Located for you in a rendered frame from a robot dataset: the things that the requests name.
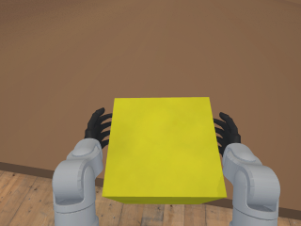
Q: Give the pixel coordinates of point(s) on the right robot forearm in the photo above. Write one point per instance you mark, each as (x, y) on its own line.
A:
(256, 188)

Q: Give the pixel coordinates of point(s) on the left robot forearm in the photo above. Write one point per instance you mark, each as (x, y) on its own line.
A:
(73, 184)

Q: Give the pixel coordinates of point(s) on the carton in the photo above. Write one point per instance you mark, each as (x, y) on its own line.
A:
(163, 150)

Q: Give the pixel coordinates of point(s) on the right robot hand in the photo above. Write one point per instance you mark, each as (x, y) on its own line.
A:
(229, 133)

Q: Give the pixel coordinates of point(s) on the left robot hand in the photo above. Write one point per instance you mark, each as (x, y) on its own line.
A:
(94, 127)

